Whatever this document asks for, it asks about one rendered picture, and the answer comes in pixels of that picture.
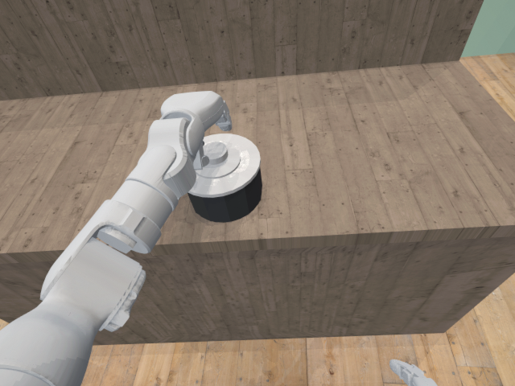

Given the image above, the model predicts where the left robot hand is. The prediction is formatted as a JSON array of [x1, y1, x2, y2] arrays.
[[161, 91, 232, 170]]

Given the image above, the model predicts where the table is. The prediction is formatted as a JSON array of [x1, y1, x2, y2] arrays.
[[0, 0, 515, 346]]

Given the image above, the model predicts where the right robot hand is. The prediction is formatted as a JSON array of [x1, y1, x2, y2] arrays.
[[389, 359, 438, 386]]

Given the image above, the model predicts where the pot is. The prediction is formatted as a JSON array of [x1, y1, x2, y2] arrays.
[[188, 169, 262, 223]]

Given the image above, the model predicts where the robot left forearm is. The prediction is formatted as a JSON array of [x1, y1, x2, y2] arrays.
[[40, 108, 204, 301]]

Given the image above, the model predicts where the knob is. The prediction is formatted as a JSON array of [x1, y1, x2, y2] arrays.
[[203, 142, 228, 165]]

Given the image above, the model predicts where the left robot upper arm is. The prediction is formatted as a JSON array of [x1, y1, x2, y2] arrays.
[[0, 237, 146, 386]]

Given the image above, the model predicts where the lid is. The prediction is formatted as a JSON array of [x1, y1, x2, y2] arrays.
[[188, 133, 261, 198]]

